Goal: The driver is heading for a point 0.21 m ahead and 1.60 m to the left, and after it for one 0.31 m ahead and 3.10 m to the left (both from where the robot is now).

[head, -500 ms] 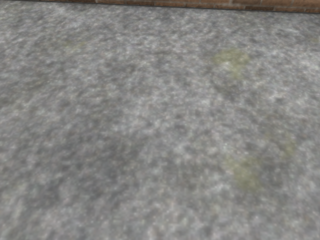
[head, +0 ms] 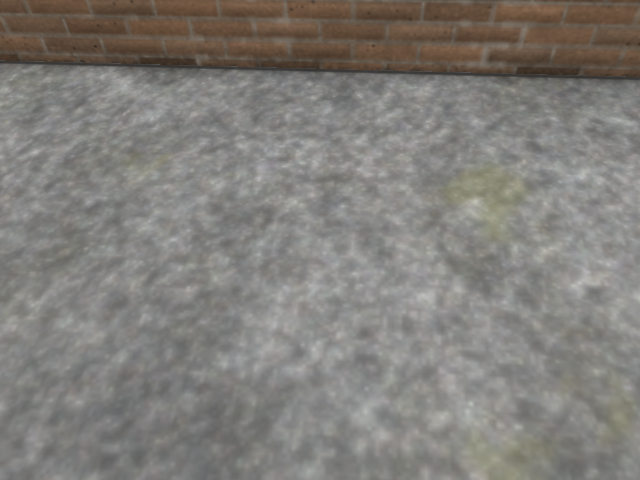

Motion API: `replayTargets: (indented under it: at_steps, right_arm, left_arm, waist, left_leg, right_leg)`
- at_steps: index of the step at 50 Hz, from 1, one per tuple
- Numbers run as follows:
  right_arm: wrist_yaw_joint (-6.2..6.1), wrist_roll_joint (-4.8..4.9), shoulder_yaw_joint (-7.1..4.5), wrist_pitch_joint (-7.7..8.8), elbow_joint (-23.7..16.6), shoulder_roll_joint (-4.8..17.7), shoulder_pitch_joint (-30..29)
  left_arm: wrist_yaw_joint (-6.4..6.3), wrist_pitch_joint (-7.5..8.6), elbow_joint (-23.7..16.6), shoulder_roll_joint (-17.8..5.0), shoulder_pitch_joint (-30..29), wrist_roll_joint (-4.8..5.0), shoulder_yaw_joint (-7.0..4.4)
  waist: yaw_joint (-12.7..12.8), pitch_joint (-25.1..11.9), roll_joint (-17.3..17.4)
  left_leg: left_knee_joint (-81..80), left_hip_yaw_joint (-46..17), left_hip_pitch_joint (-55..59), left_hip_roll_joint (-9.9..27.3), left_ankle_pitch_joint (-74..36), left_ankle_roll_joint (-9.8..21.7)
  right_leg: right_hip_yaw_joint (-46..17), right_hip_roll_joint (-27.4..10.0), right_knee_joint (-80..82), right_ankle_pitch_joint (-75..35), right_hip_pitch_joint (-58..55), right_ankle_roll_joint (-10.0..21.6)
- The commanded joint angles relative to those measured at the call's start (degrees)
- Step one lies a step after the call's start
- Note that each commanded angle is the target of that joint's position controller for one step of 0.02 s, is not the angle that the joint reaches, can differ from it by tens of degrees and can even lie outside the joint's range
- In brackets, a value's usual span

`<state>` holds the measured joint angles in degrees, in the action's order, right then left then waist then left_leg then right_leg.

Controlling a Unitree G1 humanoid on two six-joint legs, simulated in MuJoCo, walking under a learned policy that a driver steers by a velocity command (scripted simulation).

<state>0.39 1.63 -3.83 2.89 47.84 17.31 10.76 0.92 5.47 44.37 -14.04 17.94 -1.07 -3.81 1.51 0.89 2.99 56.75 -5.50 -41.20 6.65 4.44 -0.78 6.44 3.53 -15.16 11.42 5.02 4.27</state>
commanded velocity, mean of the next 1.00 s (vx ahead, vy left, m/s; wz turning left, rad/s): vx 0.50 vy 0.00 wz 0.53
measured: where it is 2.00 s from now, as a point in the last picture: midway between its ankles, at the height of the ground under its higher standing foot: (123, 311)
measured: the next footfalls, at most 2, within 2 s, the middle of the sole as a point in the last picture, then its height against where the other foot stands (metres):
left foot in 0.28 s outside the picture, level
right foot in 0.74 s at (337, 417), level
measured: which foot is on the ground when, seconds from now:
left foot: up 0.00-0.26, down 0.28-0.74, up 0.76-1.00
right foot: down 0.00-0.28, up 0.30-0.72, down 0.74-1.00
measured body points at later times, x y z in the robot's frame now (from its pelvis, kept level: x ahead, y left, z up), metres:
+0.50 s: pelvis +0.28 +0.08 +0.00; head +0.32 +0.10 +0.44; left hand +0.38 +0.39 -0.09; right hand +0.45 -0.16 -0.11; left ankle +0.27 +0.15 -0.75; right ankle +0.38 -0.08 -0.67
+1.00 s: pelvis +0.55 +0.12 +0.00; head +0.58 +0.13 +0.45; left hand +0.44 +0.39 -0.11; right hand +0.85 -0.01 -0.09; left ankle +0.52 +0.29 -0.67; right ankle +0.60 +0.02 -0.75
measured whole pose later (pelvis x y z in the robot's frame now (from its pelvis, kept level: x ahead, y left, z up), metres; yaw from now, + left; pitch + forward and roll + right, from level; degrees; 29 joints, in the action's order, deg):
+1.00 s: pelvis +0.55 +0.12 +0.00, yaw +35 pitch +2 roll -2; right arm 0.4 1.3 -4.4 0.6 36.1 18.2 11.9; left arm 0.1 5.6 45.1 -15.3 17.7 -0.6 -3.9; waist 3.0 1.1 3.1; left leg 61.8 -3.4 -38.6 4.4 14.3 -0.5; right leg 6.1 0.9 -19.4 12.2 8.7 1.5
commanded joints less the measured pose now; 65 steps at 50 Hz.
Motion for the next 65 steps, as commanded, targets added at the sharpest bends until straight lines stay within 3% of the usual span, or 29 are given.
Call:
replayTargets:
  at_steps: [1, 8, 11, 13, 14, 15, 16, 17, 18, 19, 23, 28, 33, 36, 37, 38, 39, 40, 41, 42, 44, 49, 54, 58, 60, 62, 63, 64, 65]
  right_arm:
    - [0.54, -0.28, -0.53, 0.68, -3.1, 2.38, -1.37]
    - [3.21, -0.53, 0.7, 1.02, -9.03, 0.44, -11.17]
    - [3.88, -0.34, -0.43, 0.65, -10.28, 2.76, -7.42]
    - [3.06, -0.19, -3.19, 0.39, -7.61, 7.9, 6.96]
    - [1.65, -0.33, -4.9, -0.23, -6.42, 13.18, 14.49]
    - [1.45, -0.2, -5.27, 0.22, -8.06, 17.04, 11.46]
    - [1.6, -0.66, -3.92, 0.44, -8.35, 12.34, 13.72]
    - [1.49, -0.82, -3.21, 0.8, -8.29, 9.2, 11.97]
    - [1.6, -0.55, -2.73, 1.1, -8.77, 7.72, 8.14]
    - [1.43, -0.53, -2.07, 1.19, -9.59, 5.47, 4.64]
    - [0.37, -1.1, -2.22, 1.28, -11.22, 6.85, 2.51]
    - [-0.95, -0.27, -2.74, 0.37, -10.36, 8.48, 5.6]
    - [-1.22, 0.0, -2.67, -0.56, -9.33, 8.05, 9.31]
    - [-1.25, -0.33, -2.28, -0.72, -10.3, 6.53, 7.12]
    - [-1.02, -0.8, -1.16, -0.4, -11.37, 3.51, 6.42]
    - [-1.15, 0.09, -0.04, 0.12, -12.88, 0.07, 12.79]
    - [-1.16, 0.58, -0.09, 0.35, -13.01, 3.24, 14.3]
    - [-1.08, 0.65, -1.31, 0.06, -12.58, 7.71, 10.43]
    - [-1.06, -0.01, -1.51, -0.35, -13.34, 8.15, 6.28]
    - [-0.86, -0.64, -1.61, -0.44, -14.21, 7.46, 3.94]
    - [-0.26, -0.11, -1.7, -1.01, -14.51, 5.61, 4.35]
    - [0.04, -0.47, -0.81, -1.82, -15.73, 2.65, 1.25]
    - [1.63, -0.32, -0.08, -0.96, -16.94, 1.28, -6.42]
    - [2.87, -0.03, -0.22, -0.96, -19.08, 1.78, -10.82]
    - [3.04, -0.46, -1.19, -1.22, -19.34, 3.61, -8.79]
    - [2.45, -0.48, -3.82, -1.67, -16.05, 7.85, 4.81]
    - [1.31, -0.21, -5.72, -2.22, -13.62, 12.07, 14.81]
    - [0.94, 0.1, -6.28, -1.69, -14.25, 18.93, 12.29]
    - [1.31, -0.17, -4.86, -0.73, -15.91, 14.31, 14.5]
  left_arm:
    - [-0.89, 1.22, -3.17, -7.94, -3.22, 0.06, -1.83]
    - [-1.85, -0.98, 0.52, -10.04, 1.62, 1.34, -2.64]
    - [-2.74, -2.34, 0.04, -12.49, -0.36, 1.69, -3.18]
    - [-3.26, -2.94, -0.38, -13.29, -2.26, 2.05, -3.09]
    - [-3.29, -2.16, -1.42, -10.85, -0.97, 1.01, -2.06]
    - [-2.15, -0.14, -4.18, -3.13, 3.97, 0.17, 0.36]
    - [-0.86, 2.4, -4.85, -8.43, -1.65, 2.06, -0.4]
    - [-0.37, 3.31, -6.45, -9.6, -6.26, 3.88, -0.58]
    - [-0.65, 3.6, -6.7, -8.7, -7.35, 3.02, -0.3]
    - [-1.13, 3.22, -6.29, -9.49, -7.88, 1.28, -0.85]
    - [-1.31, 0.62, -6.61, -7.76, -5.65, 0.18, -0.83]
    - [-1.02, 0.59, -8.99, -5.09, -15.85, 0.35, 0.53]
    - [0.21, 1.78, -10.51, -7.99, -19.86, 1.51, -0.49]
    - [0.04, 2.7, -8.72, -10.25, -11.66, 1.41, -2.07]
    - [-0.41, 3.0, -8.05, -12.75, -4.29, 0.32, -2.96]
    - [-0.69, 2.43, -6.59, -17.82, 3.29, -0.85, -4.28]
    - [-0.28, 1.89, -5.7, -15.24, 4.66, 0.65, -3.85]
    - [-0.53, 1.5, -6.59, -10.81, 1.94, 1.12, -2.62]
    - [-0.78, 0.9, -6.99, -9.26, -0.59, 0.83, -2.01]
    - [-0.82, 0.59, -6.63, -8.16, -2.8, 0.57, -1.54]
    - [-0.94, 0.71, -6.06, -6.8, -4.9, 0.29, -0.97]
    - [-0.99, 1.29, -3.25, -9.84, -4.16, 0.52, -2.08]
    - [-1.32, 0.31, -1.12, -11.71, -2.9, 1.06, -2.39]
    - [-1.21, -0.8, 0.58, -13.82, -0.62, 2.22, -3.02]
    - [-1.46, -1.46, 0.72, -15.52, -1.01, 2.81, -3.55]
    - [-1.92, -2.22, 0.5, -15.76, -1.92, 3.27, -3.52]
    - [-2.14, -1.96, -0.4, -13.23, -1.03, 1.91, -2.47]
    - [-1.37, -0.54, -4.25, -4.84, 3.78, -0.34, 0.3]
    - [-0.6, 1.53, -4.83, -9.59, -1.9, 1.59, -0.21]
  waist:
    - [-0.58, 1.19, -5.96]
    - [3.2, 4.85, -5.28]
    - [-0.43, 0.06, -8.7]
    - [-8.82, -7.88, -8.08]
    - [-11.28, -13.48, -0.42]
    - [-4.21, -19.66, 13.17]
    - [-9.02, -24.03, 5.57]
    - [-8.94, -16.0, 2.74]
    - [-5.75, -9.2, -3.45]
    - [-3.71, -6.48, -3.94]
    - [-0.25, -3.18, -1.81]
    - [-4.16, -2.01, 1.31]
    - [-5.38, -2.37, 3.18]
    - [-0.2, -4.68, 4.92]
    - [3.41, -11.03, 1.78]
    - [2.63, -19.76, -12.9]
    - [2.47, -19.74, -20.53]
    - [3.63, -11.84, -13.42]
    - [3.44, -6.89, -9.04]
    - [2.33, -2.99, -7.3]
    - [-0.02, -0.63, -9.55]
    - [-0.26, 0.15, -7.37]
    - [2.54, 1.67, -6.51]
    - [3.31, 3.52, -6.95]
    - [0.97, 1.43, -8.44]
    - [-7.14, -6.13, -7.78]
    - [-11.34, -11.4, -2.74]
    - [-3.56, -15.94, 13.62]
    - [-8.37, -23.28, 7.35]
  left_leg:
    - [-8.18, -0.4, 0.29, -0.2, -9.9, 0.0]
    - [-19.94, 6.46, -3.86, -1.91, -4.58, 3.15]
    - [-20.22, 11.74, 5.8, -6.88, 4.33, 6.41]
    - [-24.71, 12.04, 26.8, -11.08, 2.44, 10.18]
    - [-26.02, -2.17, 44.18, -2.44, -0.08, 13.92]
    - [-33.18, -37.2, 62.93, 12.12, 4.89, 27.01]
    - [-38.5, -41.01, 65.52, 12.46, 9.46, 26.06]
    - [-38.56, -31.64, 59.78, 10.44, 8.03, 22.97]
    - [-38.87, -24.56, 49.69, 7.7, 2.35, 20.62]
    - [-39.49, -19.69, 42.41, 5.61, -3.29, 19.17]
    - [-43.2, -13.05, 28.99, 2.44, -13.43, 19.22]
    - [-41.64, -7.45, 24.38, -2.87, -7.5, 14.37]
    - [-35.85, -15.82, 31.17, 0.11, 0.31, 12.5]
    - [-28.01, -17.78, 31.35, -1.43, -2.34, 9.77]
    - [-15.84, -14.26, 26.53, -4.35, -0.16, 7.62]
    - [3.93, -5.68, 7.88, -12.44, 16.42, 3.17]
    - [14.68, -4.66, -2.96, -10.2, 29.69, 2.14]
    - [19.1, -5.17, -6.18, -7.22, 24.94, 1.73]
    - [19.52, -2.82, -5.53, -5.3, 20.66, 1.47]
    - [16.97, -2.3, -4.28, -3.78, 17.6, 1.41]
    - [13.41, -1.57, 0.04, -1.33, 14.65, 1.46]
    - [4.24, -0.18, -1.81, 0.12, 7.65, -0.2]
    - [-11.58, 3.91, 1.46, -0.92, -4.83, 0.63]
    - [-18.5, 7.08, 3.23, -2.29, -0.92, 3.05]
    - [-20.1, 10.04, 8.71, -5.46, 5.12, 5.45]
    - [-24.82, 12.46, 27.84, -10.55, 3.54, 9.09]
    - [-25.17, 3.38, 46.01, -6.11, 2.02, 12.12]
    - [-30.8, -30.24, 62.73, 9.07, 11.56, 22.54]
    - [-38.71, -42.34, 65.01, 12.26, 19.49, 24.36]
  right_leg:
    - [-3.26, -15.22, 8.1, -16.57, 0.87, 5.9]
    - [1.62, -19.42, 3.53, -26.22, -11.76, 4.53]
    - [4.08, -19.54, -6.88, -52.86, -13.57, 2.43]
    - [5.92, -16.74, -26.94, -56.47, -7.07, -0.27]
    - [5.93, -13.55, -45.04, -34.05, 7.3, -2.77]
    - [-2.12, 0.8, -67.07, 20.08, 32.59, -6.81]
    - [-14.13, -1.55, -69.99, 20.21, 39.08, -5.0]
    - [-13.58, -4.35, -67.14, 16.31, 41.93, -3.62]
    - [-12.73, -6.99, -60.51, 12.41, 40.38, -3.26]
    - [-12.15, -8.79, -55.08, 10.56, 36.7, -3.66]
    - [-10.16, -9.56, -45.17, 6.34, 30.14, -6.78]
    - [-8.35, -5.42, -23.23, -12.83, 25.04, -8.57]
    - [-10.58, -3.14, -13.76, -11.63, 22.28, -6.9]
    - [-9.78, -3.45, -9.57, -8.46, 10.69, -3.27]
    - [-15.73, -10.46, -10.86, -7.05, -2.09, 0.18]
    - [-37.88, -23.65, -8.61, 2.74, -23.15, 9.03]
    - [-53.23, -28.79, -3.57, 16.09, -25.16, 11.66]
    - [-46.5, -26.6, -2.15, 20.59, -18.72, 9.37]
    - [-37.99, -24.09, -1.93, 15.5, -11.88, 7.27]
    - [-31.97, -21.7, -0.51, 9.07, -5.35, 6.59]
    - [-23.54, -18.57, 2.32, 1.9, 1.5, 5.56]
    - [-12.96, -19.29, 5.93, -9.67, 1.48, 7.42]
    - [-2.91, -17.5, 5.55, -13.95, -1.34, 4.78]
    - [0.22, -19.62, 3.53, -18.65, -6.74, 3.34]
    - [2.6, -19.86, -3.01, -36.54, -9.15, 2.17]
    - [5.94, -17.53, -21.74, -48.52, -5.33, -0.13]
    - [5.92, -15.47, -38.8, -32.91, 8.73, -2.64]
    - [1.18, -3.82, -59.06, 20.8, 34.4, -5.96]
    - [-11.63, -3.29, -65.15, 22.59, 40.16, -5.21]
